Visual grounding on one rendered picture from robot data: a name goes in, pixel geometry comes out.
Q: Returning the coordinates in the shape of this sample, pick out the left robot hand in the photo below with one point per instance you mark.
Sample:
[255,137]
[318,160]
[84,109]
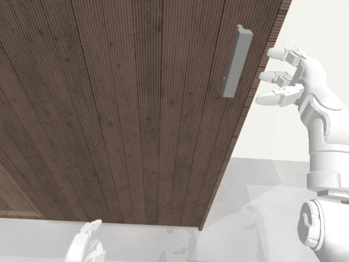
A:
[82,249]

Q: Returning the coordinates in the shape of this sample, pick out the handle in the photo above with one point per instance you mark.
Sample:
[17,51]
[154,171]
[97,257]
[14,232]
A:
[237,58]

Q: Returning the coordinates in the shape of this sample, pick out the right robot hand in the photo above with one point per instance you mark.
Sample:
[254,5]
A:
[309,74]

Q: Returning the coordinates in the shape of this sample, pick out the robot right upper arm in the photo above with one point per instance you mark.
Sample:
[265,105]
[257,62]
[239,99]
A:
[324,227]

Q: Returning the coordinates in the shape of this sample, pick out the wardrobe door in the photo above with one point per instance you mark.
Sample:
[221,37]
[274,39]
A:
[113,110]
[12,197]

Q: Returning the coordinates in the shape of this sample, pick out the robot right forearm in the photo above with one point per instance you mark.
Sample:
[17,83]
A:
[327,121]

